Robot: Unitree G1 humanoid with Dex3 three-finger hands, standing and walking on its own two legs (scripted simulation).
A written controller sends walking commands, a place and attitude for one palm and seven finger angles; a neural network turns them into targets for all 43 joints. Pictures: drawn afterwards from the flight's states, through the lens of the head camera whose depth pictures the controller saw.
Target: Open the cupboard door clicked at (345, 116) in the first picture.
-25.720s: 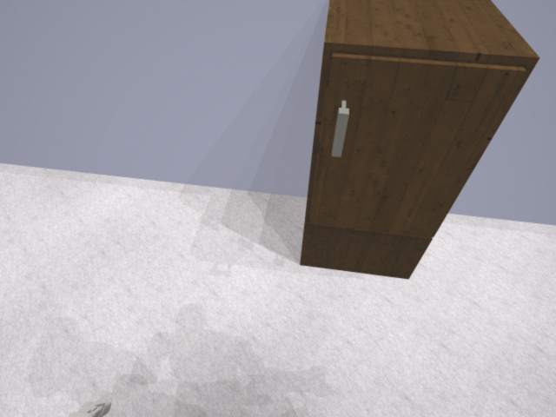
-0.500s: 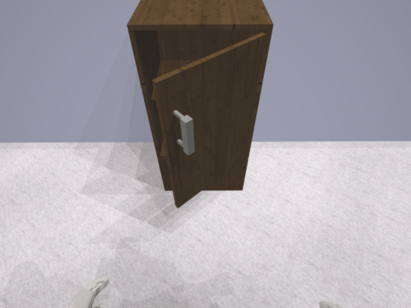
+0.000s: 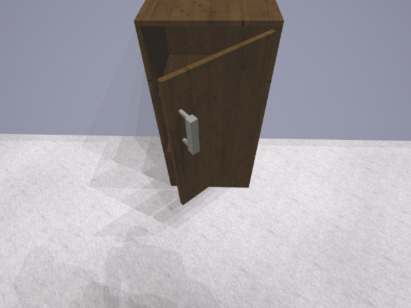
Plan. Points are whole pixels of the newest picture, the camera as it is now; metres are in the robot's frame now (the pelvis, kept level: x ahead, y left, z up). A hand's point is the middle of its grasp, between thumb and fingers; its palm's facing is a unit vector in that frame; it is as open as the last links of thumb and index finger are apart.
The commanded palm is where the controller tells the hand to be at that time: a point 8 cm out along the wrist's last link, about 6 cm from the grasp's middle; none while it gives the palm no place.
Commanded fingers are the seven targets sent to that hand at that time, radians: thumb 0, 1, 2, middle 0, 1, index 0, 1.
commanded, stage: let the arm hang, fingers relaxed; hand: left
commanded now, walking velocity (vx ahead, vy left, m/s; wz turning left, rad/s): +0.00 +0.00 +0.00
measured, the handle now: (188, 131) +0.57 +0.09 -0.03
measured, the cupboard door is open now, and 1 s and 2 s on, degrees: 42 42 42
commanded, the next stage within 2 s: look to check the result in 0.38 s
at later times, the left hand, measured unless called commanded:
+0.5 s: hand out of the picture +0.01 +0.16 -0.17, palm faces +0.04 -0.98 -0.20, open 7.4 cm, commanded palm none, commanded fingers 0.00 0.90 0.90 -0.20 -0.30 -0.20 -0.30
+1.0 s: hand out of the picture +0.01 +0.14 -0.17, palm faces +0.05 -0.98 -0.19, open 7.4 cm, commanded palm none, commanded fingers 0.00 0.90 0.90 -0.20 -0.30 -0.20 -0.30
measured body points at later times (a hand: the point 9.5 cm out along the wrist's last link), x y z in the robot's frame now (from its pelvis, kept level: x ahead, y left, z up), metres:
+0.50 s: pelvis +0.01 -0.01 +0.00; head +0.03 -0.02 +0.45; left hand +0.00 +0.21 -0.16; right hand +0.00 -0.22 -0.17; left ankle +0.07 +0.12 -0.74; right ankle -0.04 -0.10 -0.74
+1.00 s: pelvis +0.02 -0.02 +0.00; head +0.04 -0.02 +0.45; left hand +0.01 +0.19 -0.16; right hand +0.02 -0.24 -0.16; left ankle +0.07 +0.12 -0.74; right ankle -0.04 -0.10 -0.74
